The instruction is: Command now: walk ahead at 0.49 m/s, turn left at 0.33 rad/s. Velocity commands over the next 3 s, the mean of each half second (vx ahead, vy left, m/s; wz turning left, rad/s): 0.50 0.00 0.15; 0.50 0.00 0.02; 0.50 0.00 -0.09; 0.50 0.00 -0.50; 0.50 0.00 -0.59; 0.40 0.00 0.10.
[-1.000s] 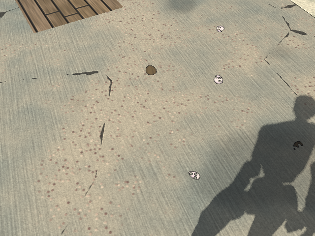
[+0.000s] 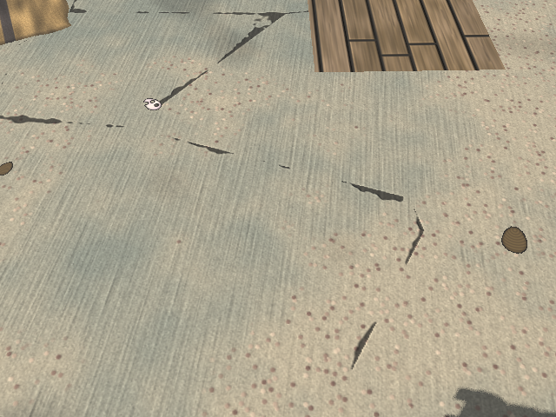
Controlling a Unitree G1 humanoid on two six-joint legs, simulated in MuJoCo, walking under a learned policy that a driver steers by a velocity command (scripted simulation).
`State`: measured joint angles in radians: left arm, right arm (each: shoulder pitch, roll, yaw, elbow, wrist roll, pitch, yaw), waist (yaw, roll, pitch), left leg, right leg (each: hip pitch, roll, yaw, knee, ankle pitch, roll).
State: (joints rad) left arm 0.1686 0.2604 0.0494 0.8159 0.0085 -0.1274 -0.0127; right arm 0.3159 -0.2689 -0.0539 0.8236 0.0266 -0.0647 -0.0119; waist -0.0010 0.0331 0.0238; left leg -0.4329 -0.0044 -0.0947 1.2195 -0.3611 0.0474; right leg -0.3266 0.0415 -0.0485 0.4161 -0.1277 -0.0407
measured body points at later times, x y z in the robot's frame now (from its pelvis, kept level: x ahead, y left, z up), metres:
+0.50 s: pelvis +0.26 +0.08 +0.00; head +0.29 +0.10 +0.45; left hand +0.33 +0.35 -0.13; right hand +0.40 -0.18 -0.10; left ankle +0.30 +0.16 -0.74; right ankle +0.21 -0.08 -0.65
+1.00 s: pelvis +0.54 +0.03 -0.01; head +0.57 +0.03 +0.44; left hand +0.70 +0.29 -0.11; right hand +0.56 -0.24 -0.15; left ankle +0.37 +0.17 -0.65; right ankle +0.62 -0.05 -0.74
